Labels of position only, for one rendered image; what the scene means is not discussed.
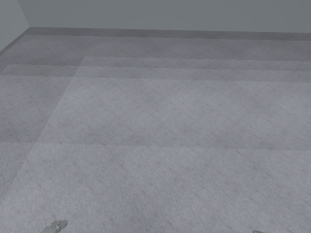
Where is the left robot hand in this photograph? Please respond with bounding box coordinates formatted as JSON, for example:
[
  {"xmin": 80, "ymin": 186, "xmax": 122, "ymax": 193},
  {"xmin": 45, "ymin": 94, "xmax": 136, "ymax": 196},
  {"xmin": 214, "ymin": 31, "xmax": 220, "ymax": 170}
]
[{"xmin": 41, "ymin": 219, "xmax": 68, "ymax": 233}]

